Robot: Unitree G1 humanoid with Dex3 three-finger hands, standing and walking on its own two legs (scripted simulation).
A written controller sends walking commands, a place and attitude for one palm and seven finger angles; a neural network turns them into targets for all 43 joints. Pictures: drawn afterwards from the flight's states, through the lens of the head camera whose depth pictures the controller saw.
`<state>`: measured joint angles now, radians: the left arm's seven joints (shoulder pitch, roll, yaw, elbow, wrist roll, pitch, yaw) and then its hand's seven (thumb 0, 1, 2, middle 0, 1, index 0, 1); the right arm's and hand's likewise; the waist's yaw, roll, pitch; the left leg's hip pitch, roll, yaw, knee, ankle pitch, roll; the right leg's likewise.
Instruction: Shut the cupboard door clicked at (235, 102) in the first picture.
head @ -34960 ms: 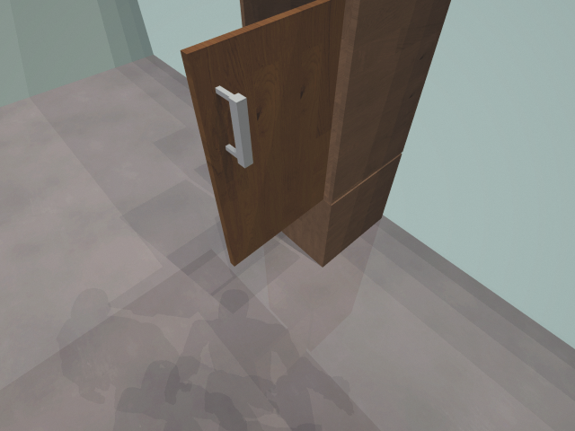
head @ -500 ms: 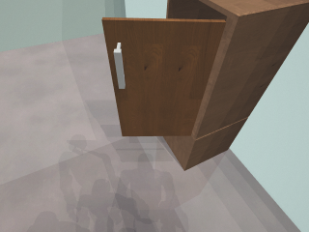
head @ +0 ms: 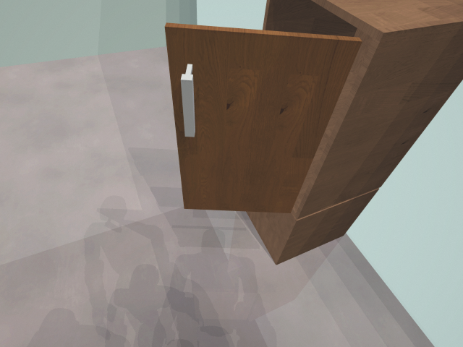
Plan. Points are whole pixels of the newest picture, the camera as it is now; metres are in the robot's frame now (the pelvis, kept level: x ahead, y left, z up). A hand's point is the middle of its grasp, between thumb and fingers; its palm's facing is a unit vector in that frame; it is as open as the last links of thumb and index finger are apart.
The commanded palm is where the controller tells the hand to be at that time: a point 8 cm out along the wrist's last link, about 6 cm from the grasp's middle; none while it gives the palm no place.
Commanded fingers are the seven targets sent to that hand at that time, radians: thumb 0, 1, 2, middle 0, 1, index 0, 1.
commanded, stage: shuffle to correct the standing spot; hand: left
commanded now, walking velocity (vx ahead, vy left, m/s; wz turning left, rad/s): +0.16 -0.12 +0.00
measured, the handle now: (189, 101) +0.55 +0.14 +0.12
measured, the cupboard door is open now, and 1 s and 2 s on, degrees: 65 65 65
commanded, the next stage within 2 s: come to a stop and stand still in 0.34 s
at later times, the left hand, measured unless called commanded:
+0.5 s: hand out of the picture +0.11 +0.12 -0.18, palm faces +0.05 -0.99 -0.14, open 7.3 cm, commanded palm none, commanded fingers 0.00 0.90 0.90 -0.20 -0.30 -0.20 -0.30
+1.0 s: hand out of the picture +0.12 +0.10 -0.16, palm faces +0.10 -0.97 -0.23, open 7.4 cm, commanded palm none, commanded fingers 0.00 0.90 0.90 -0.20 -0.30 -0.20 -0.30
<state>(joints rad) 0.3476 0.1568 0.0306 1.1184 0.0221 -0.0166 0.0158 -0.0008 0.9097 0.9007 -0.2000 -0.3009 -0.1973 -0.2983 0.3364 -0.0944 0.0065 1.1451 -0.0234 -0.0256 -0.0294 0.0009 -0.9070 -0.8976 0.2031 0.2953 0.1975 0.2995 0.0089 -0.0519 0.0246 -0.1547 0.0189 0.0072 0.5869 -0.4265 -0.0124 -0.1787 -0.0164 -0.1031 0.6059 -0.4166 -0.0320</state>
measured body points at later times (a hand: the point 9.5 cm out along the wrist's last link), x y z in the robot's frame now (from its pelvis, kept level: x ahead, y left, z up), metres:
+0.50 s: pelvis +0.10 -0.05 +0.00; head +0.12 -0.03 +0.45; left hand +0.11 +0.17 -0.17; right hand +0.14 -0.30 -0.14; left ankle +0.11 +0.04 -0.73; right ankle +0.10 -0.15 -0.73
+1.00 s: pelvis +0.11 -0.08 +0.01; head +0.15 -0.08 +0.46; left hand +0.12 +0.15 -0.14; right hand +0.21 -0.31 -0.14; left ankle +0.10 +0.04 -0.70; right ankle +0.12 -0.18 -0.73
